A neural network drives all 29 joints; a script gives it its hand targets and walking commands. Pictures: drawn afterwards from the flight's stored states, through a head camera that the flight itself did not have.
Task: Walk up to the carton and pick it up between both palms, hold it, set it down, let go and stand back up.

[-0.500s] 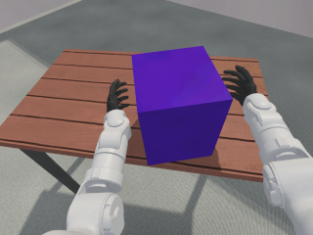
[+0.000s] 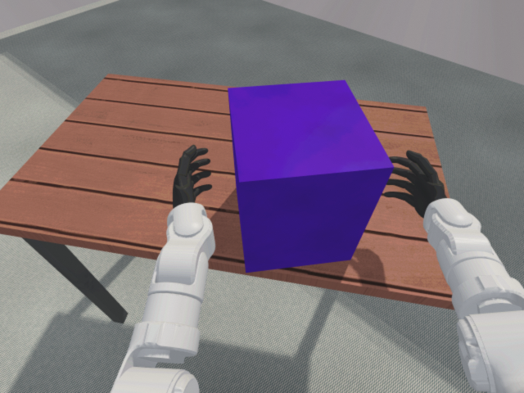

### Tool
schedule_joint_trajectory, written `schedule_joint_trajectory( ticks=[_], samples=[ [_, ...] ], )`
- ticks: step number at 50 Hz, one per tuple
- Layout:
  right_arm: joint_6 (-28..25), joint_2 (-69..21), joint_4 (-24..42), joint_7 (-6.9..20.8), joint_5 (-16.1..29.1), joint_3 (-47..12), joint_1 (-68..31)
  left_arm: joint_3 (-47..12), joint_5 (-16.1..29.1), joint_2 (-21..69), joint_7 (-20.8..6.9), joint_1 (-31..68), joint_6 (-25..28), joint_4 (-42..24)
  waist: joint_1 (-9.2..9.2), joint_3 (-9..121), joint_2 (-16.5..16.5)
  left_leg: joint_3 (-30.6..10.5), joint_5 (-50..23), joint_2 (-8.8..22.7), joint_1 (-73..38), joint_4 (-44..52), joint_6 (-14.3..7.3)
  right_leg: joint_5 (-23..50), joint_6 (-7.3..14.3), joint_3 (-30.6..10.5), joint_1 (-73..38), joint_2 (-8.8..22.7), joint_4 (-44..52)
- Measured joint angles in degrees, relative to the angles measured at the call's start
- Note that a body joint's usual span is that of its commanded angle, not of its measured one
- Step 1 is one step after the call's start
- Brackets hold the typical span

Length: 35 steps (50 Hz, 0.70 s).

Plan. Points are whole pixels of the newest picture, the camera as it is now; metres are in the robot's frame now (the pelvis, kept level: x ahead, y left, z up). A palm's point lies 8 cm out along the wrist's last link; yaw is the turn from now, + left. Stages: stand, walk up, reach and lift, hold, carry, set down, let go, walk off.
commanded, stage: set down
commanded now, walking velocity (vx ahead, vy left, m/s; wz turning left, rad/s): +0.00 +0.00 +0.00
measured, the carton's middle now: (293, 180) +0.46 +0.03 +0.06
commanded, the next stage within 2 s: none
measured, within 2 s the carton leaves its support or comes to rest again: neither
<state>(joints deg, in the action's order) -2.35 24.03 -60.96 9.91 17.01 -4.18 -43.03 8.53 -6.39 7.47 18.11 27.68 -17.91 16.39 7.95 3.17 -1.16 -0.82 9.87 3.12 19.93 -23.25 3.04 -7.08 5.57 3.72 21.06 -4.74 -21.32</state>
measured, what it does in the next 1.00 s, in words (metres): stands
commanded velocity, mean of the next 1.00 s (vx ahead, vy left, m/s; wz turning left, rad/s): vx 0.00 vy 0.00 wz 0.00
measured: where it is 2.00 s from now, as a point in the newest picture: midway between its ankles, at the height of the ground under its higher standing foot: outside the picture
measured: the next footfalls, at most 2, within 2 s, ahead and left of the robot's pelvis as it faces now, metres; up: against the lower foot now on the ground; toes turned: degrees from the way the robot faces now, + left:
none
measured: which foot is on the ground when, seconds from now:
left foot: down 0.00-1.00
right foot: down 0.00-1.00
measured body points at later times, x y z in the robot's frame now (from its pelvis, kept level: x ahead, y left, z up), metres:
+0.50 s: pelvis -0.01 +0.00 +0.00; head +0.02 +0.01 +0.45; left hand +0.31 +0.18 +0.09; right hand +0.39 -0.21 +0.05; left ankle +0.01 +0.16 -0.74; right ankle +0.04 -0.05 -0.74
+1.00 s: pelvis -0.01 +0.00 +0.00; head +0.01 +0.01 +0.45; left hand +0.26 +0.17 +0.09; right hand +0.31 -0.25 +0.02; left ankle +0.01 +0.16 -0.74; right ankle +0.04 -0.05 -0.74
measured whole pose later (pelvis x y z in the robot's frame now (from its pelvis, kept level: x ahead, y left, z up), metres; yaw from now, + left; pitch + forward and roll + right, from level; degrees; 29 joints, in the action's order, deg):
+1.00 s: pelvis -0.01 +0.00 +0.00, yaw +0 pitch +6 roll +0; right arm -10.5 28.9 -38.2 16.5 20.0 -3.7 -7.3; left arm -3.6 -6.2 7.1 18.3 -3.5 -19.5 -14.2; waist 5.2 4.2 -2.7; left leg -0.8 9.4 3.1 19.9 -23.3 3.0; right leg -6.7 5.8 3.7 21.1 -4.7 -21.3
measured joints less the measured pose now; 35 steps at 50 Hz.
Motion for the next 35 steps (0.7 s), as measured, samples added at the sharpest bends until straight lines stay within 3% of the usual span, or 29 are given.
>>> schedule_joint_trajectory(
  ticks=[5,13,24,35],
  samples=[
    [-0.71,1.86,0.93,1.43,0.86,-0.02,3.94,-1.75,0.01,0.0,-0.16,-5.97,-2.0,-5.04,0.0,-0.16,-0.19,0.0,0.04,-0.01,0.0,0.0,0.0,-0.05,0.06,-0.01,0.0,0.0,0.0],
    [-3.07,3.25,9.15,2.42,0.92,-0.02,12.69,-4.07,0.07,-0.01,-0.3,-12.67,-1.86,-12.67,0.0,-0.15,0.28,0.0,-0.19,-0.01,0.01,0.0,0.0,0.13,0.1,-0.01,0.01,0.0,0.0],
    [-2.94,3.37,10.87,4.4,0.92,-0.02,15.43,-6.58,0.24,0.0,-0.3,-13.34,-2.19,-12.9,-0.04,0.43,-0.6,0.0,-0.44,-0.01,0.01,0.0,0.0,0.37,0.1,-0.01,0.01,0.0,0.0],
    [-5.54,3.62,15.18,5.29,1.91,0.0,24.94,-8.89,0.23,-0.21,-0.3,-23.27,-2.86,-23.89,-1.77,0.43,-1.93,0.0,-0.18,-0.01,0.0,0.0,0.0,0.19,0.16,-0.03,0.0,0.0,0.0]
  ],
)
